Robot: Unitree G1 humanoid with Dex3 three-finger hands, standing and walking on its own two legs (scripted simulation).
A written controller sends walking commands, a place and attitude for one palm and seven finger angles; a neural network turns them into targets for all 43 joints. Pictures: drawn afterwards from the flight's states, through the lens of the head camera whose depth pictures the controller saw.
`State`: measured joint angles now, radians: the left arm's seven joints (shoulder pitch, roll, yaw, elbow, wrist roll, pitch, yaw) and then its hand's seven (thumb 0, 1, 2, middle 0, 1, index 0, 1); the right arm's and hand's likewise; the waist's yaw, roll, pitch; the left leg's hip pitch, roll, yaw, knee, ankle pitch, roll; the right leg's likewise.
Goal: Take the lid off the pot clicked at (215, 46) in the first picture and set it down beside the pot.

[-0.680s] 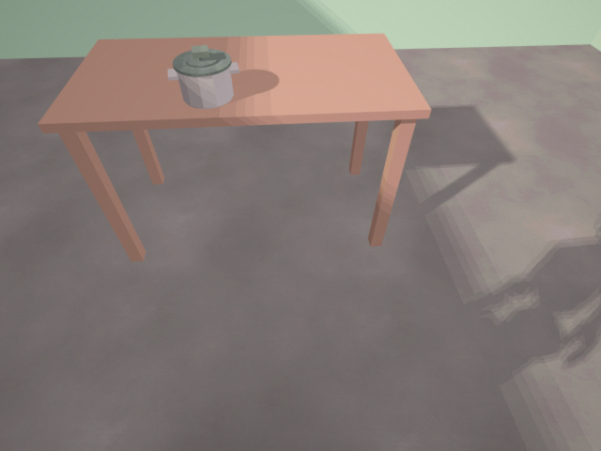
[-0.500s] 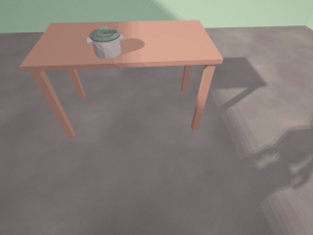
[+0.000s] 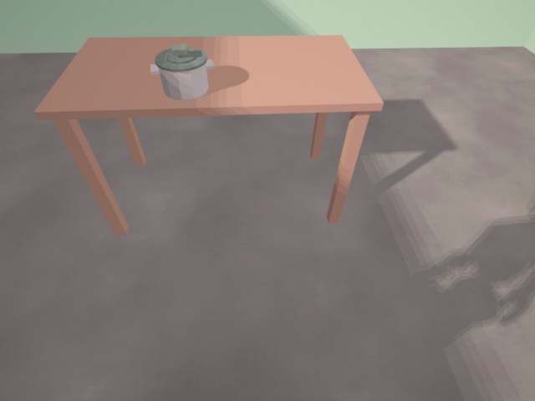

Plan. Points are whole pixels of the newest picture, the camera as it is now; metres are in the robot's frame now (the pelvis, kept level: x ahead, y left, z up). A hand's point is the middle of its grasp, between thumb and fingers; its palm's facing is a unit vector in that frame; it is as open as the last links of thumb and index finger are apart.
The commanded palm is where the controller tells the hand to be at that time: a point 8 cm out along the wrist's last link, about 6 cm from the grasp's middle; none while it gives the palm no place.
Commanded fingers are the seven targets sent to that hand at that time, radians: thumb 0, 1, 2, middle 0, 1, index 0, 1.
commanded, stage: walk to a spot facing it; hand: left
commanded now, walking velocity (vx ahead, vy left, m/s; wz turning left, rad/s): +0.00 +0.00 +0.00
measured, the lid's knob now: (179, 49) +1.08 +0.34 +0.04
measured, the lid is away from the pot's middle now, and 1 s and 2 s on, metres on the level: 0.00 0.00 0.00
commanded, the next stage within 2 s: take the last steps up to it in 0.72 s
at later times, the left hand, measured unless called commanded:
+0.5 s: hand out of the picture +0.03 +0.24 -0.19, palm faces +0.13 -0.98 -0.15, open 7.4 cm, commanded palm none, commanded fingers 0.00 0.90 0.90 -0.20 -0.30 -0.20 -0.30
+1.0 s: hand (164, 301) +0.34 +0.24 -0.18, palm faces +0.24 -0.95 -0.20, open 7.3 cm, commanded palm none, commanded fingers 0.00 0.90 0.90 -0.20 -0.30 -0.20 -0.30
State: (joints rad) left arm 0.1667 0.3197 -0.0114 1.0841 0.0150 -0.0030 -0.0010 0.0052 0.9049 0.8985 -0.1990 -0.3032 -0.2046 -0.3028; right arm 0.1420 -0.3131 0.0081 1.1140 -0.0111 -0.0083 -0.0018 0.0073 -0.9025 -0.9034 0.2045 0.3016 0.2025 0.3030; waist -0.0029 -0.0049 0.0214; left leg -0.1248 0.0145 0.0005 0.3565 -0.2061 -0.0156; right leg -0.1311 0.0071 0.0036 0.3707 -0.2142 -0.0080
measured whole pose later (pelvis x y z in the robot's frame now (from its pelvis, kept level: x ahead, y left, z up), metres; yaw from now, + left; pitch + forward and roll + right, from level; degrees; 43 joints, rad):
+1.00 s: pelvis +0.29 +0.05 -0.02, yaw +14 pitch -2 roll -1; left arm 0.18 0.14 0.04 0.98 0.03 -0.06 0.01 0.00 0.91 0.90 -0.20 -0.30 -0.20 -0.30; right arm 0.33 -0.17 -0.06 1.10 -0.03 -0.02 -0.01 0.01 -0.91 -0.90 0.20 0.30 0.20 0.30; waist -0.04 0.04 0.06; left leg -0.42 0.06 0.02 1.24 -0.38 0.03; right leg -0.35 -0.01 -0.16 0.57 -0.19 -0.06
